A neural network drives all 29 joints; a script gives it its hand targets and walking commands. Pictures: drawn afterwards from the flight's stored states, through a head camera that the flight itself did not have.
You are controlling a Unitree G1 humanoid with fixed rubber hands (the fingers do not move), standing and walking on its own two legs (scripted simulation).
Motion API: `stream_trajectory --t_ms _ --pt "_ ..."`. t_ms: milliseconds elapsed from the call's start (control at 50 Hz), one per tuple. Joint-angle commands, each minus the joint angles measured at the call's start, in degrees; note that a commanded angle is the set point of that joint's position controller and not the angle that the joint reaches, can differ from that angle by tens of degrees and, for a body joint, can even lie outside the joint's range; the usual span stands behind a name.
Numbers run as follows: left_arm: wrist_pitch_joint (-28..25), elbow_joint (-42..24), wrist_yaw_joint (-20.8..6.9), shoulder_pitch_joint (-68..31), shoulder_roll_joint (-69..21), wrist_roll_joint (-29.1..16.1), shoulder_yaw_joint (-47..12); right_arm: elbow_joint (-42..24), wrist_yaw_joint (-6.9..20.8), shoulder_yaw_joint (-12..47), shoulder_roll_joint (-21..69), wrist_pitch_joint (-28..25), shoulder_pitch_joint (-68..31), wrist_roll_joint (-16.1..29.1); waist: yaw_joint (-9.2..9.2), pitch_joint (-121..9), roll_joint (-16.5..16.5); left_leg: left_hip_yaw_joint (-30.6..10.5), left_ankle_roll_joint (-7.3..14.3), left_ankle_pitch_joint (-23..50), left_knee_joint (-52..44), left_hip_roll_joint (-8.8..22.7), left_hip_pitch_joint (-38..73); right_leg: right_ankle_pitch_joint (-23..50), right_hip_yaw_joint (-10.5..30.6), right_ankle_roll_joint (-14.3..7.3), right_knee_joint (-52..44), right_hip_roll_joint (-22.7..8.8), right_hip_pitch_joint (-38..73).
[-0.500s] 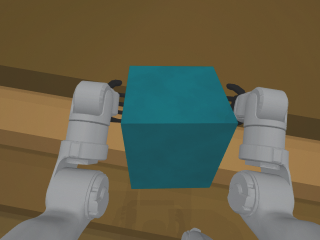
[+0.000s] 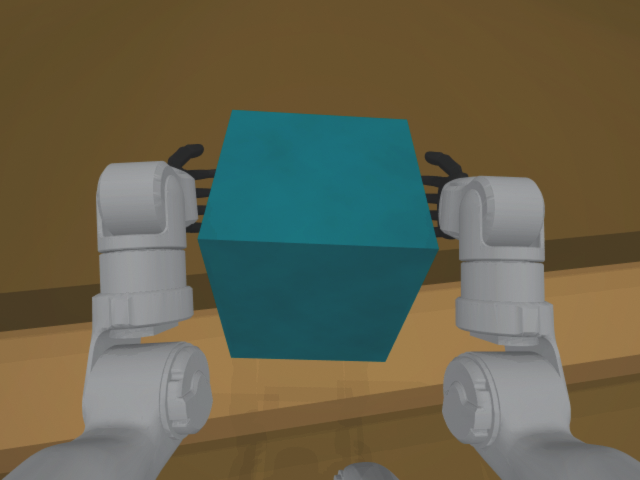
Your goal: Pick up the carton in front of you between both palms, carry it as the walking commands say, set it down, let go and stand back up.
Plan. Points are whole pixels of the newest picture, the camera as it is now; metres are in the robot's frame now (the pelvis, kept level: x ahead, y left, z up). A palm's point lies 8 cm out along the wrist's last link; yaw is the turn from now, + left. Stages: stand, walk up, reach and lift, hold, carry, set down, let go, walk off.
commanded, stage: carry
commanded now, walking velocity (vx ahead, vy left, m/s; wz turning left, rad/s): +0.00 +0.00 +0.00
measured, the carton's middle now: (314, 245) +0.40 -0.03 +0.10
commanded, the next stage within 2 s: none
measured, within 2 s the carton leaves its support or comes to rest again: neither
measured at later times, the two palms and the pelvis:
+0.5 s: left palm (205, 173) +0.45 +0.10 +0.18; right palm (439, 153) +0.47 -0.20 +0.18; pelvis +0.11 -0.08 +0.10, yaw +1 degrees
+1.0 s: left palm (205, 73) +0.50 +0.09 +0.28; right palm (466, 68) +0.50 -0.21 +0.28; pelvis +0.16 -0.06 +0.14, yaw +0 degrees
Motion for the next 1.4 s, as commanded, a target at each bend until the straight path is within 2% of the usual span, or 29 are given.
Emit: stream_trajectory --t_ms 0,60,80,120,140,160,180,200,220,240,260,280,300,320,360,380,460,500,540,560,600,620,640,660,700,740,860,1020,1380 --pt "-2.0 1.7 -10.2 -35.7 -59.8 -21.4 -27.8 -4.1 15.6 28.8 64.4 -0.6 -45.7 28.5 -1.32 -22.0 5.6 -15.2 11.2 61.2 9.1 19.3 36.8 -8.2 1.4 -0.8 21.2 -0.5 -29.8" --pt "-2.7 1.4 -9.6 -35.8 -60.9 -21.1 -28.0 -3.7 15.8 27.7 65.1 -1.7 -44.7 28.5 -0.69 -18.9 7.3 -16.8 9.9 40.3 4.9 21.2 33.8 -13.4 4.0 -1.7 26.3 -2.8 -37.4" --pt "-2.9 0.7 -9.4 -36.5 -60.9 -21.1 -28.8 -3.5 16.0 27.4 66.1 -2.1 -43.5 28.7 2.3 -18.0 6.0 -13.7 8.0 32.7 2.4 18.0 27.7 -11.7 2.2 -2.0 18.7 -5.1 -32.3" --pt "-4.0 -0.3 -9.4 -35.2 -62.8 -21.3 -29.9 -3.6 16.4 28.5 67.6 -3.0 -42.4 29.0 4.18 -16.4 7.0 -9.4 6.3 27.9 -3.5 15.5 19.3 -5.3 -3.0 -1.3 7.8 -6.6 -23.5" --pt "-4.4 -0.5 -9.8 -34.7 -64.6 -22.3 -30.7 -3.6 16.4 28.4 68.4 -3.4 -41.2 28.4 5.33 -16.7 7.5 -6.1 6.7 34.5 -8.2 15.8 8.9 -10.8 -4.7 -2.8 -6.8 -6.6 -9.2" --pt "-5.3 -1.6 -10.2 -35.4 -66.8 -23.3 -31.6 -4.8 16.4 28.8 68.9 -3.9 -41.6 27.5 7.06 -17.7 9.2 -1.7 5.6 45.8 -7.4 13.8 3.0 -8.7 -8.4 -3.3 -15.5 -3.3 4.3" --pt "-6.1 -1.0 -10.6 -34.2 -69.1 -24.7 -32.5 -5.2 16.2 29.1 68.8 -4.3 -41.0 26.6 8.76 -24.1 15.1 3.9 5.0 77.4 1.5 14.3 4.1 -1.3 -12.2 -4.6 -14.4 2.0 16.4" --pt "-7.1 -3.0 -11.1 -35.4 -72.3 -26.9 -35.1 -5.8 16.0 29.4 68.6 -5.0 -39.1 25.7 11.97 -29.8 15.9 6.0 2.0 90.7 11.9 14.6 6.3 6.2 -9.8 -5.8 -22.2 2.8 24.4" --pt "-8.4 -4.7 -11.8 -35.6 -73.7 -27.9 -36.8 -7.7 15.8 30.1 68.4 -5.8 -38.1 24.7 14.26 -34.2 12.2 4.1 -1.0 89.3 22.4 12.6 4.6 7.2 1.7 -8.1 -30.6 1.4 29.3" --pt "-10.0 -6.8 -12.4 -35.5 -74.6 -29.0 -38.9 -10.2 15.5 31.3 68.5 -6.5 -37.9 23.8 15.04 -38.1 -5.2 4.0 -5.7 65.1 44.7 4.4 -2.1 26.7 25.6 -15.6 -41.5 -11.0 34.0" --pt "-10.8 -6.9 -12.9 -30.7 -75.9 -31.1 -40.0 -9.3 15.3 31.3 67.6 -6.9 -33.2 22.2 11.31 -41.2 -21.2 -1.0 -6.7 1.1 64.0 -5.4 -10.8 51.2 40.9 -21.6 -55.0 -17.1 37.1" --pt "-11.8 -9.0 -13.7 -32.1 -76.5 -32.9 -41.4 -6.9 14.7 31.8 67.0 -8.3 -29.7 21.0 9.09 -41.5 -12.2 -9.6 -5.0 -3.9 76.8 -2.9 -16.1 45.1 37.9 -21.2 -51.2 -17.2 38.6" --pt "-13.0 -10.7 -14.3 -34.4 -77.5 -33.9 -43.5 -7.2 14.5 32.1 66.7 -9.4 -27.0 19.9 10.15 -36.9 -5.0 -10.0 -3.8 -4.1 81.2 -2.5 -21.9 34.8 35.6 -20.3 -47.7 -16.6 35.6" --pt "-14.0 -12.0 -14.8 -35.3 -77.6 -34.7 -44.5 -6.8 14.3 31.7 66.4 -10.0 -24.8 19.2 8.92 -30.3 -3.8 -8.1 -2.6 -5.2 80.5 -0.6 -27.2 31.8 32.4 -17.3 -48.2 -15.9 32.9" --pt "-15.3 -11.2 -15.5 -34.1 -77.3 -35.1 -45.5 -6.3 14.0 31.4 65.1 -11.4 -22.1 18.3 8.93 -25.5 -3.1 -7.3 -2.0 -6.0 79.0 1.2 -33.7 28.4 26.1 -13.8 -48.5 -14.9 33.3" --pt "-15.9 -10.6 -15.6 -31.8 -77.1 -34.7 -46.0 -6.7 14.0 32.4 64.9 -11.9 -21.1 18.2 9.91 -25.0 -2.4 -6.5 -2.1 -6.6 79.1 1.3 -36.2 28.8 25.4 -13.6 -48.7 -15.3 34.7" --pt "-17.0 -10.1 -15.1 -26.1 -75.9 -32.6 -46.3 -8.2 14.0 37.0 65.7 -13.2 -19.6 19.8 9.55 -25.5 -1.7 -3.7 -3.7 -8.5 71.3 3.0 -37.4 37.1 20.2 -14.3 -51.9 -16.7 38.7" --pt "-16.7 -11.4 -14.7 -22.9 -73.7 -31.2 -46.0 -10.5 14.0 38.4 65.4 -13.1 -20.3 21.1 8.82 -25.1 -2.7 3.2 -4.5 -19.2 41.5 2.3 -26.0 45.0 9.4 -11.9 -56.9 -14.7 35.9" --pt "-15.8 -12.1 -14.3 -21.0 -71.0 -29.2 -44.6 -11.2 13.9 39.9 65.1 -12.4 -20.5 22.2 8.04 -27.3 -10.3 6.6 -3.7 -12.9 29.1 0.5 -16.1 54.3 5.5 -11.3 -56.6 -15.1 36.1" --pt "-15.4 -12.0 -14.1 -20.3 -69.6 -28.4 -44.0 -11.9 14.0 40.8 65.4 -12.1 -21.3 23.6 7.7 -27.4 -10.2 5.9 -3.3 -6.6 24.6 1.0 -12.6 58.1 5.1 -10.9 -54.7 -16.2 35.9" --pt "-14.2 -12.4 -13.6 -20.1 -67.2 -27.1 -43.1 -12.0 14.3 41.9 65.0 -11.2 -22.4 24.8 6.55 -28.1 -7.1 3.8 -1.7 7.3 9.6 3.2 -3.6 51.9 2.3 -7.7 -51.0 -14.4 34.9" --pt "-13.6 -11.2 -13.4 -19.2 -65.3 -26.0 -42.2 -10.8 14.6 41.3 64.5 -10.5 -22.2 25.1 6.23 -27.4 -5.6 0.5 -0.7 13.4 8.5 6.3 1.5 42.0 2.0 -5.6 -49.8 -13.1 31.0" --pt "-12.8 -9.2 -13.1 -17.4 -63.7 -24.8 -41.1 -9.0 14.7 40.1 62.6 -9.9 -21.9 24.7 6.61 -27.3 -0.3 -5.4 1.9 29.5 12.1 12.6 6.4 25.6 2.1 -2.8 -50.0 -11.0 25.1" --pt "-12.0 -8.5 -13.0 -17.7 -62.6 -23.7 -39.9 -7.4 14.9 39.1 62.0 -9.6 -21.9 24.2 6.43 -27.6 3.6 -7.7 3.4 25.9 11.5 14.2 4.1 12.6 1.7 -1.3 -53.3 -8.3 26.3" --pt "-11.0 -6.6 -13.0 -20.2 -61.6 -23.2 -38.6 -5.4 15.2 37.4 61.6 -8.8 -22.9 24.2 6.5 -22.4 1.3 -6.4 1.4 9.1 9.1 11.8 -2.6 15.1 2.1 -1.4 -56.0 -7.9 29.5" --pt "-10.4 -3.8 -13.2 -20.1 -61.4 -23.2 -36.9 -3.1 15.3 35.6 61.5 -8.3 -23.5 23.8 6.51 -18.9 -1.6 -3.7 0.4 4.9 9.4 10.4 -5.3 18.8 3.4 -2.3 -57.4 -9.3 29.8" --pt "-10.7 1.7 -14.0 -23.3 -64.4 -23.7 -33.4 3.2 15.5 29.4 62.6 -8.7 -24.1 21.7 5.83 -16.8 -0.6 -2.1 0.2 4.4 9.3 10.2 -4.3 20.0 4.6 -2.9 -58.6 -9.9 27.4" --pt "-11.2 -4.4 -12.8 -29.3 -67.1 -27.5 -35.4 -2.4 14.1 31.1 64.9 -8.9 -29.1 24.3 5.66 -20.0 -0.3 -1.5 0.7 3.3 9.5 10.2 -2.2 20.2 4.7 -3.6 -58.4 -9.6 28.4" --pt "-10.7 -6.6 -12.6 -27.2 -66.8 -27.3 -37.5 -5.8 14.3 34.7 66.0 -8.5 -28.5 25.6 5.66 -23.1 -0.8 -0.3 0.4 9.3 11.2 10.5 -0.6 27.5 4.6 -3.9 -57.2 -9.9 30.8"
